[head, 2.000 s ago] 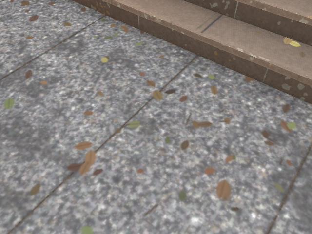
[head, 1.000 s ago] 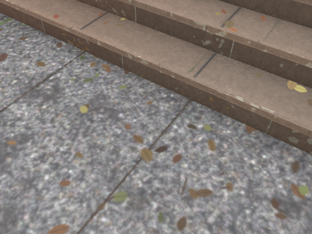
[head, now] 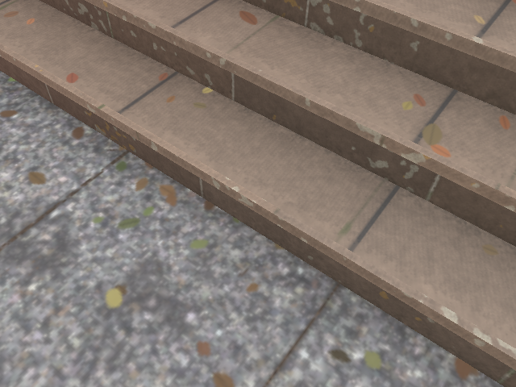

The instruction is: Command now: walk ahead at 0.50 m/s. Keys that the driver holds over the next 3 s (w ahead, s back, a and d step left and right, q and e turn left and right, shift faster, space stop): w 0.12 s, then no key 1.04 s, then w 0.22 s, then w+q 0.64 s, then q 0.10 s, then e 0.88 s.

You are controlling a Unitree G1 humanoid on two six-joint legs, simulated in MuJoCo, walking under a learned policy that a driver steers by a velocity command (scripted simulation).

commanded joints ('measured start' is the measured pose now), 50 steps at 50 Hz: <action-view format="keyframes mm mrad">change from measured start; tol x16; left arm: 1 40 60 25 -54 7 9 10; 14 -286 41 11 -153 22 12 -13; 21 22 109 21 -65 44 13 -10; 26 -261 97 8 -103 55 39 1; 50 -154 70 -2 50 30 76 27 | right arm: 1 21 -77 -11 -25 -9 -16 4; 17 116 -159 -21 68 13 40 -54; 20 332 7 33 95 -17 29 -42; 24 129 -112 -6 79 12 79 -60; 50 90 -88 7 140 -1 73 -69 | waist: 1 20 109 -61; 15 -41 110 -21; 21 29 -163 -415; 35 9 110 15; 50 -8 31 -47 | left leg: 1 148 259 -292 -296 99 169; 12 208 194 -69 -260 491 114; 18 324 157 -90 74 546 31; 19 156 88 -61 291 242 -14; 20 -79 -8 -65 557 -410 -73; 22 -168 42 -158 695 -533 -93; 32 236 61 -45 74 -45 -69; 36 -74 124 -143 -127 -380 -8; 50 93 90 -90 -48 37 -43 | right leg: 1 -153 -100 43 -27 90 -2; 7 -271 -99 20 -327 343 42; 17 36 28 -29 -756 420 -20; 20 697 -351 349 -681 1245 -294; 26 105 -170 170 -928 389 -164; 33 -36 -80 98 -962 -202 -37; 38 247 24 -24 -786 110 19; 50 252 13 -23 -742 348 8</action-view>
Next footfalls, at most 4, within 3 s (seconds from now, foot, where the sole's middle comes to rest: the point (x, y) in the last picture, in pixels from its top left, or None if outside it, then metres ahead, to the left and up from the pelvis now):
0.36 right None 0.36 -0.13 -0.77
0.66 left None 0.28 0.11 -0.77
1.90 left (209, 313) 0.67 0.15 -0.77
2.50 right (250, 175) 1.02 0.04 -0.60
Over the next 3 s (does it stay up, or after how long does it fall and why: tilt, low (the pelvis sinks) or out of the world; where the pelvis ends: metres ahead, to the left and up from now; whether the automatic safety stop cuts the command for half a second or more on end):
stays up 0.92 0.15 0.14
